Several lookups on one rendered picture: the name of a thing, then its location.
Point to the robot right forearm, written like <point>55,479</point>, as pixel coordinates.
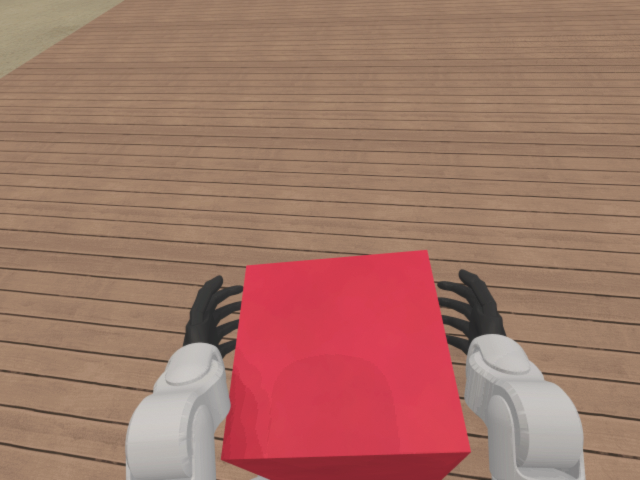
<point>534,429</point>

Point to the robot right hand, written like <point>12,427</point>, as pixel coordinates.
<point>481,310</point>

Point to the robot left hand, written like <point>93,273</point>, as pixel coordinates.
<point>201,328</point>

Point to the robot left forearm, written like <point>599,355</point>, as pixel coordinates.
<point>170,435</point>

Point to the carton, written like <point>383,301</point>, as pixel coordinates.
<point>342,371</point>

